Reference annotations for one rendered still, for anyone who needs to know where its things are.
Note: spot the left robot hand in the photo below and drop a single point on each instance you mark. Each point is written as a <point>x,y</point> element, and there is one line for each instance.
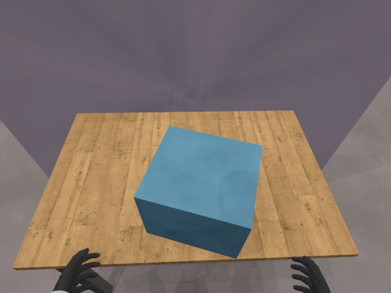
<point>71,277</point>

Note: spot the table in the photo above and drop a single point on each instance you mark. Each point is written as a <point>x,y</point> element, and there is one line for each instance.
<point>89,201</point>

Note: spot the carton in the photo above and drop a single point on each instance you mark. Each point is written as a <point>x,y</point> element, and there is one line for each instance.
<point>200,190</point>

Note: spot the right robot hand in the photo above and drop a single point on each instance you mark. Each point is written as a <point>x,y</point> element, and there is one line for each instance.
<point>316,281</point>

